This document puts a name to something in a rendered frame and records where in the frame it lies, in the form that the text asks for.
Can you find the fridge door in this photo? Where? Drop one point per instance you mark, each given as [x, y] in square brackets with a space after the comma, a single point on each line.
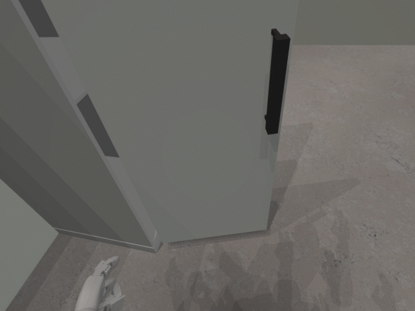
[181, 87]

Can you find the robot left hand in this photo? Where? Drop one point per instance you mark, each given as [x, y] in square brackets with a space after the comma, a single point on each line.
[95, 289]

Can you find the handle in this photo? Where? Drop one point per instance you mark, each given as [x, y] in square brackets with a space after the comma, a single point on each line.
[280, 52]

